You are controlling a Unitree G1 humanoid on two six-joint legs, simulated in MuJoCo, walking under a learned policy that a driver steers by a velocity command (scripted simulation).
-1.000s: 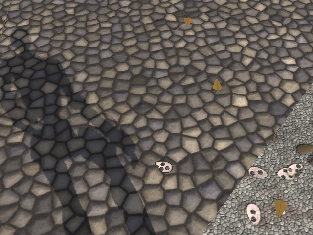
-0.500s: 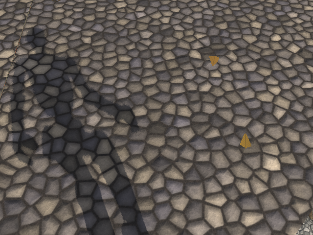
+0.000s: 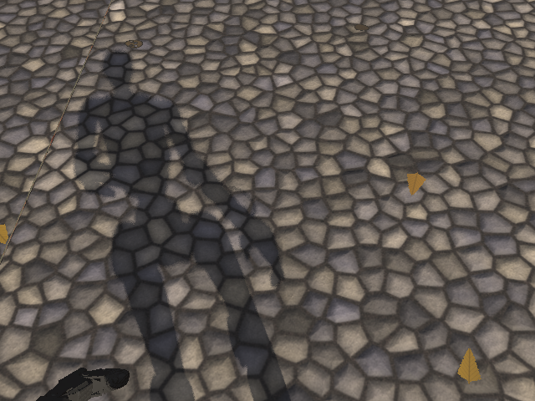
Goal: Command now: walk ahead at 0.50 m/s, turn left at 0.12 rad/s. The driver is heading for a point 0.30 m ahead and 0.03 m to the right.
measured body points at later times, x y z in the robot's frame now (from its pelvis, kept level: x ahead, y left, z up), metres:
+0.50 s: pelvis +0.22 +0.02 +0.00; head +0.25 +0.03 +0.45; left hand +0.27 +0.29 -0.13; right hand +0.41 -0.22 -0.08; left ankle +0.32 +0.12 -0.72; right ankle +0.11 -0.11 -0.69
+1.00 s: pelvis +0.28 +0.00 +0.01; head +0.29 +0.00 +0.46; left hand +0.33 +0.25 -0.13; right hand +0.37 -0.26 -0.13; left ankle +0.32 +0.12 -0.72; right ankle +0.25 -0.13 -0.72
